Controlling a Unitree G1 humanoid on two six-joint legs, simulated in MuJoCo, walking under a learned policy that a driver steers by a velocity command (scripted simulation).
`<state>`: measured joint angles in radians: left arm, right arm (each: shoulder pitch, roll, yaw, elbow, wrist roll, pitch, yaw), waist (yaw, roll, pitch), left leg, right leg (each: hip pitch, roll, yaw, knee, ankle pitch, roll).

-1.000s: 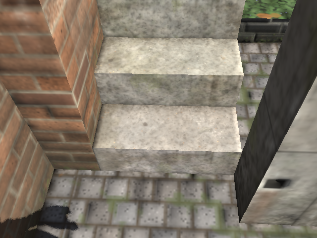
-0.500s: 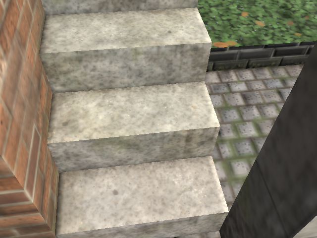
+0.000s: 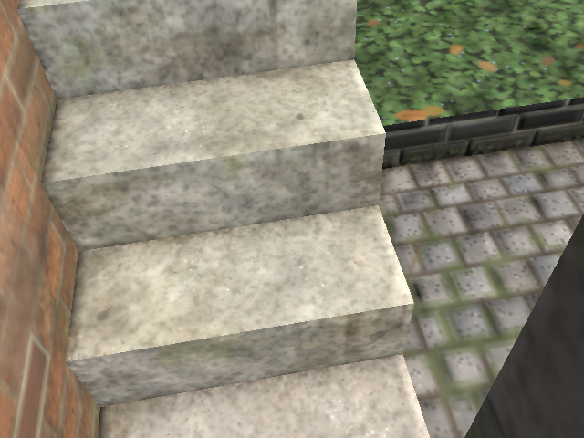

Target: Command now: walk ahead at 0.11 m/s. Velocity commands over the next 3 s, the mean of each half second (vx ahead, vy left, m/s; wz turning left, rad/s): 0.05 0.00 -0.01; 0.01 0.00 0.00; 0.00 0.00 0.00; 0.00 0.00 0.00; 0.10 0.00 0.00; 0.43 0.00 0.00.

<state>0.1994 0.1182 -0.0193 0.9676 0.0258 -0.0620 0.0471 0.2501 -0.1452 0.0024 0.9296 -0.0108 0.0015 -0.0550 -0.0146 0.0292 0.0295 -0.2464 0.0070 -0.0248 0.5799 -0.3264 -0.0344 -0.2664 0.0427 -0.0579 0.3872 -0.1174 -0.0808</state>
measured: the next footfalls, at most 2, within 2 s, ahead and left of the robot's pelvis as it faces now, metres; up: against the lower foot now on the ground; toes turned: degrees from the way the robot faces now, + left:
left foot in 0.04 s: +0.04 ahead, +0.14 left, +0.00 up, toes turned -2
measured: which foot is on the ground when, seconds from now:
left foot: up 0.00-0.02, down 0.04-1.00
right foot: down 0.00-1.00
